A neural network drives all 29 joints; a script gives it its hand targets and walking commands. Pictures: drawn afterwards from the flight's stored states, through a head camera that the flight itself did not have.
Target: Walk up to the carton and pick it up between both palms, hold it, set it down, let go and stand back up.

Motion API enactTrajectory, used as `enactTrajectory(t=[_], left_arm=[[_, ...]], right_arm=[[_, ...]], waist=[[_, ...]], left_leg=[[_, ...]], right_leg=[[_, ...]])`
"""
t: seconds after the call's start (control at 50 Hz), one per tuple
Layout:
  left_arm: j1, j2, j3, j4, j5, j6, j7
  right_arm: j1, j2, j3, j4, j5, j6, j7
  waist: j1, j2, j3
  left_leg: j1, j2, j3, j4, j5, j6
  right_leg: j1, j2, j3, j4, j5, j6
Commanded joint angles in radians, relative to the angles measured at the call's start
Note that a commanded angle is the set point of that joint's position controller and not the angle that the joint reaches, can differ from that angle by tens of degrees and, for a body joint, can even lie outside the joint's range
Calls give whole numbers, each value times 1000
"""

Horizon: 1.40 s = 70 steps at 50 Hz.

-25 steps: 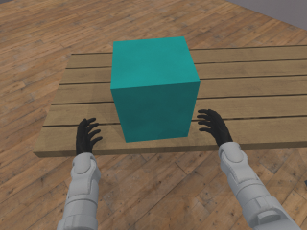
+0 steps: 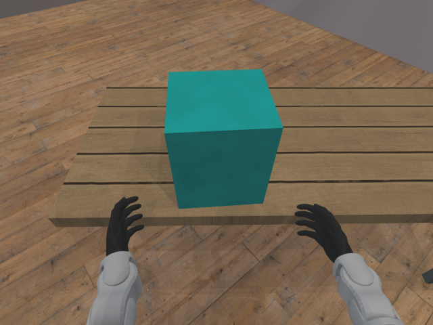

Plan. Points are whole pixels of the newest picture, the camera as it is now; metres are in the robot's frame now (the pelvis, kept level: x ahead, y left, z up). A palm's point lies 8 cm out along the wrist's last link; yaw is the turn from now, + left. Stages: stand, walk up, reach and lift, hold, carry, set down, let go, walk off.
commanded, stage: set down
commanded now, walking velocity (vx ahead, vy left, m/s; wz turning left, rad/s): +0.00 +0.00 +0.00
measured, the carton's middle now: (218, 141) +0.53 +0.05 +0.04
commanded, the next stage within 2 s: none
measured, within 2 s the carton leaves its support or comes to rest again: neither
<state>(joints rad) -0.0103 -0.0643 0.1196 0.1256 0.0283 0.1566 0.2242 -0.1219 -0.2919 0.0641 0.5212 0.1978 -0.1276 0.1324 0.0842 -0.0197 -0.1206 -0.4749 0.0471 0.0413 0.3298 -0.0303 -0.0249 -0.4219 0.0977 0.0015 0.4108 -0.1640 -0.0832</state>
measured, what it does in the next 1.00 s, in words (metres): stands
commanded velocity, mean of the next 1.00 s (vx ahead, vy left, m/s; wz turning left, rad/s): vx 0.00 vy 0.00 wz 0.00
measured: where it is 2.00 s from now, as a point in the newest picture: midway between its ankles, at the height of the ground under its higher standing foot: outside the picture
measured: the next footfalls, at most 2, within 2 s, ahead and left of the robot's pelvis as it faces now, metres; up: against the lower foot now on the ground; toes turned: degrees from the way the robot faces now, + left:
none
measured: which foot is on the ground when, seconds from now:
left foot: down 0.00-1.00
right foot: down 0.00-1.00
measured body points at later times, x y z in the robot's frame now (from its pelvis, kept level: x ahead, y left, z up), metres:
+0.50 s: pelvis +0.00 +0.00 +0.00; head +0.01 +0.00 +0.45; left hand +0.22 +0.21 +0.03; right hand +0.26 -0.19 +0.01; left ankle +0.07 +0.14 -0.74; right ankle +0.01 -0.06 -0.74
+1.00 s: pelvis +0.04 +0.02 +0.00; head +0.09 +0.04 +0.45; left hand +0.24 +0.24 -0.02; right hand +0.29 -0.17 -0.02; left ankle +0.07 +0.14 -0.74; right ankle +0.01 -0.06 -0.74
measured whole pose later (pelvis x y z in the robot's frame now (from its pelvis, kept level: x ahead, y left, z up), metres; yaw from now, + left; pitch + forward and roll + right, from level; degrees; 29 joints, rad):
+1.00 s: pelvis +0.04 +0.02 +0.00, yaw +1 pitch +8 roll +1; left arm 0.26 -0.01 0.06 0.01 -0.01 0.17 0.20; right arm 0.20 -0.29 0.07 0.29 0.22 -0.07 0.12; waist 0.08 -0.06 -0.04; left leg -0.38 0.01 0.04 0.37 -0.12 -0.01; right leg -0.31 0.06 0.00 0.41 -0.24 -0.07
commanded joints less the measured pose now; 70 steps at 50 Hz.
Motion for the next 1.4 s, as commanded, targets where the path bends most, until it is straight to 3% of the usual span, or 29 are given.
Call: enactTrajectory(t=[0.0, 0.02, 0.04, 0.14, 0.2, 0.24, 0.38, 0.42, 0.44, 0.46, 0.52, 0.56, 0.6, 0.62, 0.64, 0.7, 0.76, 0.78, 0.88, 0.96, 1.02, 1.06, 1.12, 1.14, 1.16, 1.2, 1.22, 1.26, 1.38], left_arm=[[81, 48, -189, -377, -32, -111, -25], [-69, 85, -167, -366, -49, -126, -24], [39, 66, -173, -383, -36, -129, -32], [-14, 107, -164, -416, -39, -151, -41], [130, 112, -184, -444, -63, -154, -33], [113, 130, -189, -472, -64, -155, -25], [76, 140, -214, -361, -70, -83, -25], [13, 154, -207, -349, -74, -63, -32], [25, 142, -196, -211, -51, -35, -47], [-36, 183, -184, -359, -73, -46, -36], [1, 170, -208, -330, -70, -4, -42], [15, 190, -156, -263, -66, 18, -53], [12, 186, -183, -412, -73, 7, -35], [33, 186, -193, -314, -68, 26, -47], [16, 179, -203, -422, -78, 11, -34], [80, 171, -215, -403, -78, 14, -34], [162, 162, -229, -333, -44, 18, -47], [161, 166, -230, -491, -47, -6, -24], [279, 150, -250, -362, -18, -42, -47], [333, 204, -171, -366, -21, -113, -72], [378, 237, -119, -321, -10, -159, -96], [418, 242, -104, -254, -6, -174, -120], [396, 260, -69, -128, 17, -194, -150], [395, 287, -60, -165, 1, -209, -159], [398, 292, -49, -258, -7, -230, -149], [418, 287, -56, -94, 1, -213, -168], [406, 297, -59, -240, -10, -236, -156], [403, 305, -53, -101, -7, -214, -173], [290, 315, -107, -58, -22, -174, -174]], right_arm=[[14, -175, -42, -436, 164, -135, -24], [-124, -170, -47, -440, 155, -134, -30], [8, -166, -43, -423, 151, -134, -38], [12, -151, -12, -429, 179, -121, -39], [152, -168, -40, -431, 177, -115, -40], [158, -146, -14, -466, 192, -105, -38], [149, -146, -56, -455, 140, -28, -35], [112, -127, -38, -495, 128, -14, -49], [155, -137, -39, -399, 111, 17, -54], [88, -123, -55, -558, 124, 6, -58], [152, -126, -82, -526, 91, 35, -70], [190, -103, -52, -545, 78, 52, -86], [181, -106, -68, -609, 108, 46, -79], [204, -107, -91, -521, 67, 59, -82], [195, -112, -96, -572, 93, 46, -74], [239, -102, -98, -550, 85, 56, -60], [289, -110, -102, -406, 68, 60, -48], [280, -135, -113, -492, 100, 30, -36], [379, -168, -130, -290, 78, -14, -6], [432, -171, -110, -329, 77, -96, -21], [443, -173, -49, -303, 86, -155, -46], [464, -156, -18, -293, 81, -192, -62], [463, -131, 24, -184, 68, -217, -76], [465, -108, 26, -248, 66, -240, -90], [460, -111, 26, -299, 94, -258, -91], [462, -121, 16, -166, 69, -255, -92], [451, -124, 21, -276, 93, -279, -89], [464, -98, 19, -156, 61, -258, -95], [369, -64, -40, -120, 9, -201, -85]], waist=[[-79, -163, -310], [-74, -155, -319], [-87, -156, -303], [-71, -126, -258], [-95, -139, -200], [-78, -108, -183], [-90, -128, -46], [-96, -177, -31], [-111, -192, 39], [-88, -209, -49], [-100, -201, -27], [-78, -227, 14], [-73, -174, -27], [-90, -167, 15], [-94, -144, -33], [-79, -89, -42], [-98, -22, -8], [-87, 12, -81], [-121, 50, -119], [-112, 4, -230], [-95, -16, -241], [-113, -36, -202], [-109, -41, -159], [-111, -81, -183], [-97, -55, -228], [-109, -65, -148], [-100, -63, -206], [-107, -51, -145], [-106, -42, -46]], left_leg=[[418, -24, -78, 9, 65, 25], [357, -38, -60, 9, 28, 32], [392, -39, -63, 11, 50, 28], [403, -48, -43, 18, 31, 33], [454, -31, -52, 18, 30, 25], [450, -33, -41, 13, 19, 22], [464, -8, -46, 5, -95, 19], [502, -30, -59, 61, -107, 28], [533, -44, -64, 84, -133, 28], [552, -47, -68, 99, -119, 31], [586, -44, -64, 102, -120, 26], [560, -54, -51, 120, -96, 36], [531, -52, -36, 94, -73, 32], [536, -44, -38, 72, -132, 28], [579, -43, -53, 92, -117, 19], [558, -17, -45, 27, -141, 12], [582, -9, -39, 5, -101, 6], [615, 2, -57, 0, -58, 0], [713, 4, -76, 43, 104, -18], [675, -21, -74, 101, 323, -9], [580, -52, -58, 107, 392, -7], [539, -69, -60, 87, 346, -6], [500, -73, -47, 66, 256, -4], [480, -78, -47, 73, 244, 5], [497, -73, -59, 70, 285, -1], [483, -72, -60, 50, 210, 2], [505, -64, -59, 63, 245, 2], [501, -64, -57, 49, 199, -1], [534, -45, -26, 24, 17, 27]], right_leg=[[358, -173, 128, -121, 297, 131], [327, -171, 124, -97, 273, 130], [361, -174, 131, -107, 282, 127], [302, -168, 136, -117, 207, 117], [288, -160, 126, -137, 148, 104], [258, -166, 148, -155, 78, 102], [134, -171, 157, -232, -300, 80], [41, -238, 215, -273, -413, 62], [-8, -263, 239, -296, -493, 52], [-8, -255, 225, -282, -489, 49], [-41, -258, 215, -282, -488, 48], [-42, -284, 242, -289, -503, 59], [16, -245, 206, -251, -415, 61], [15, -234, 189, -255, -431, 62], [-34, -249, 196, -258, -448, 49], [27, -179, 131, -218, -319, 62], [63, -144, 77, -191, -177, 58], [54, -121, 44, -168, -100, 49], [44, -69, -2, -149, 81, 21], [170, -67, 15, -119, 399, 44], [297, -83, 26, -79, 709, 75], [327, -102, 36, -72, 861, 101], [351, -116, 60, -73, 827, 124], [375, -136, 71, -70, 872, 138], [372, -130, 65, -61, 901, 138], [358, -126, 67, -84, 801, 135], [356, -135, 63, -80, 816, 137], [314, -134, 64, -107, 720, 129], [132, -114, 47, -183, 114, 86]])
